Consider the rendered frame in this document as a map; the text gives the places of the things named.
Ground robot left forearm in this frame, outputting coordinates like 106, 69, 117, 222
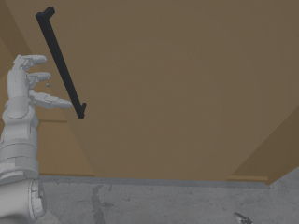
0, 96, 39, 185

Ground left robot upper arm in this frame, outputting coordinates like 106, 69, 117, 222
0, 177, 48, 224

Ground wardrobe door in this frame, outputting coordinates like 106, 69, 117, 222
231, 106, 299, 177
5, 0, 299, 182

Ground handle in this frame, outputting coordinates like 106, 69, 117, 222
35, 7, 87, 119

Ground robot right hand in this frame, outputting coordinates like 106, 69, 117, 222
234, 212, 253, 224

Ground robot left hand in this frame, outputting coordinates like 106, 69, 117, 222
7, 54, 72, 110

